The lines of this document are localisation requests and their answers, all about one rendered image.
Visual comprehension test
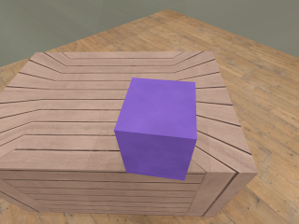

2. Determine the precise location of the pedestal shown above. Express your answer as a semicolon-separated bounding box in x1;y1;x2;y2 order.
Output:
0;51;259;217

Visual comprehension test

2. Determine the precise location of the carton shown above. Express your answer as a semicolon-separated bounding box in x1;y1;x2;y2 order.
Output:
114;77;197;181

